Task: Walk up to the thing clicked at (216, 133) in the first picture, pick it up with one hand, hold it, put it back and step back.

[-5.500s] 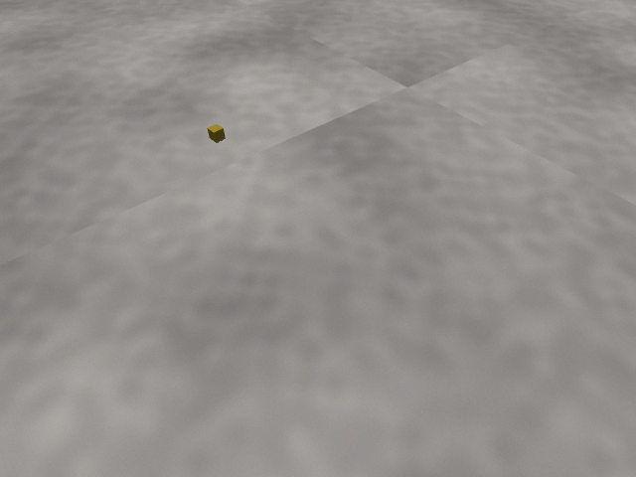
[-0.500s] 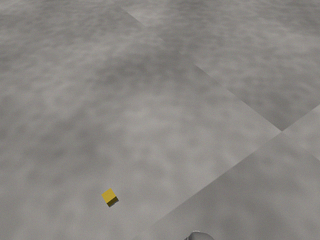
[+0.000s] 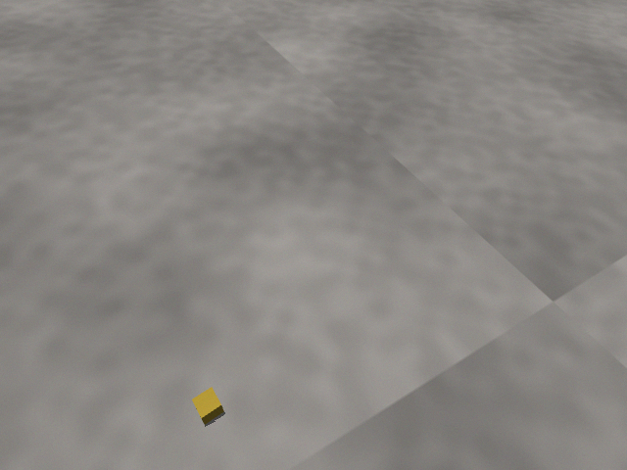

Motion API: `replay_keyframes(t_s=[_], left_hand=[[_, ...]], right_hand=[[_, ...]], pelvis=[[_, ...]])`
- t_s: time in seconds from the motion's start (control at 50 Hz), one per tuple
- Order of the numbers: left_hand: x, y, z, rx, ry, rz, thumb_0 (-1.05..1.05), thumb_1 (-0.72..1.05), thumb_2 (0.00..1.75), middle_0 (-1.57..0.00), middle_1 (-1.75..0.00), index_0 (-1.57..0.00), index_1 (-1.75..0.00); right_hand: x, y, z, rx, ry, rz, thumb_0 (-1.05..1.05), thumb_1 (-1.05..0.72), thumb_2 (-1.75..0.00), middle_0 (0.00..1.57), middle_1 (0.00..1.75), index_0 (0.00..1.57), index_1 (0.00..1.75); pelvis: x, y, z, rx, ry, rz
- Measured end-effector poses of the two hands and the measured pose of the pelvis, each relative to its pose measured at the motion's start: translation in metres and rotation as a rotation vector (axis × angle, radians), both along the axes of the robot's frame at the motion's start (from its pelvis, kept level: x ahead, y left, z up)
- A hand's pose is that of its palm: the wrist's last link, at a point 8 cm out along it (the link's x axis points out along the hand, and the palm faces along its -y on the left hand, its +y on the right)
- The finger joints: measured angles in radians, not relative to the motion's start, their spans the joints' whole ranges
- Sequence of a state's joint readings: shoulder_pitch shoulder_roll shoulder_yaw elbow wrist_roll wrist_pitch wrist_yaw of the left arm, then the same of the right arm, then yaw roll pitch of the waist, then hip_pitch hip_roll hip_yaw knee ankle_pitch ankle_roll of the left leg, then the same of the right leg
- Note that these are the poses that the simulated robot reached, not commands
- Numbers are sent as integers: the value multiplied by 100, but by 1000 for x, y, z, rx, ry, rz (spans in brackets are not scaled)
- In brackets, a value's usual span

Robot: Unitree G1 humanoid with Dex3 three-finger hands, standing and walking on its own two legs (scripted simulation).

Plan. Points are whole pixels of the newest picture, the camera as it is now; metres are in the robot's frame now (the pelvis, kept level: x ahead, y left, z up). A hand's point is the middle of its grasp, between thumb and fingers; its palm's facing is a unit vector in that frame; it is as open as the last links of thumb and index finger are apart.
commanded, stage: walk up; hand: left
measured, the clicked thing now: (208, 405) +0.42 +0.29 -0.73
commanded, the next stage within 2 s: stand in 1.24 s
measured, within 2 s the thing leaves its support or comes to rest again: neither
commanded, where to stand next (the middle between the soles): +0.08 +0.00 m, yaw +0 degrees
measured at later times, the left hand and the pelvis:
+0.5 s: hand out of the picture +0.11 +0.25 -0.13, palm faces +0.00 -0.93 -0.36, open 7.4 cm; pelvis +0.02 -0.01 +0.02, yaw +0 degrees
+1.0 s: hand out of the picture +0.13 +0.24 -0.14, palm faces -0.03 -0.94 -0.34, open 7.4 cm; pelvis +0.04 -0.01 +0.02, yaw -1 degrees
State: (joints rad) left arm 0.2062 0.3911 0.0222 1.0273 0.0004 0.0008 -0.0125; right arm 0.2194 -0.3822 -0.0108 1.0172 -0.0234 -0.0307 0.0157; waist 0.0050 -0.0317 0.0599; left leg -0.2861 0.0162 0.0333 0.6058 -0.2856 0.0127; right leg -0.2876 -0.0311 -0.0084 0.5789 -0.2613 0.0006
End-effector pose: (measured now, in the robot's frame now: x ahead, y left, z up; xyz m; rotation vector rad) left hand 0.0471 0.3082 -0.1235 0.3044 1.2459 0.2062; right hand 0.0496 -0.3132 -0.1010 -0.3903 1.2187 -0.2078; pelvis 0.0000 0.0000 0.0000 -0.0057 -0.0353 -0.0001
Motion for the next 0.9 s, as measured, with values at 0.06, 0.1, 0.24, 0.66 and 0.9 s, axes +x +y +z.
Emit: replay_keyframes(t_s=[0.06, 0.1, 0.24, 0.66, 0.9], left_hand=[[1, -4, 3, 0, 11, 2, 1, 91, 90, -20, -30, -21, -30], [4, -6, 5, -1, 12, 3, 1, 91, 90, -20, -30, -21, -30], [23, -12, 18, 13, -24, 6, 1, 91, 90, -20, -30, -21, -30], [61, -25, 25, 1, -39, -27, 0, 91, 90, -20, -30, -21, -30], [70, -24, 23, -4, -20, -34, 1, 91, 90, -20, -30, -21, -30]], right_hand=[[16, 5, -1, 18, -14, 5, 1, -90, -90, 20, 29, 20, 30], [27, 8, -1, 32, -33, 11, 1, -90, -90, 20, 29, 20, 30], [64, 14, -3, 74, -91, 30, 1, -90, -90, 20, 30, 20, 30], [45, -3, 0, 54, -5, -36, 1, -90, -90, 20, 29, 20, 30], [33, 3, -2, 57, 35, -67, 1, -90, -90, 20, 29, 20, 30]], pelvis=[[4, -1, 3, -15, -5, 2], [7, -2, 5, -6, -4, 3], [16, -5, 10, 1, -9, 6], [27, -11, 18, 8, -4, -6], [34, -7, 19, 7, -1, -14]])
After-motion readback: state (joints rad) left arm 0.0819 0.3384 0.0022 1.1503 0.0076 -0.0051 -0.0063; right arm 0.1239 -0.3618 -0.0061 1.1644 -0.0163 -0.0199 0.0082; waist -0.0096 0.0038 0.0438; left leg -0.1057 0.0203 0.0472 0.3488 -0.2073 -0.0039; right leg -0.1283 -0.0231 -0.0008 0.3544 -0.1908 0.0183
